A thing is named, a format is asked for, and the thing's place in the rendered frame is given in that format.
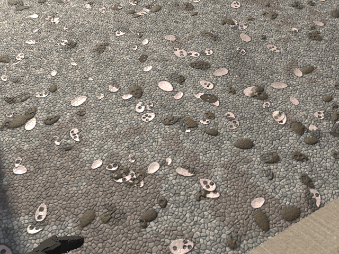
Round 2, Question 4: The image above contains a left robot hand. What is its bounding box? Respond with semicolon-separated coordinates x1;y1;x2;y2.
27;235;84;254

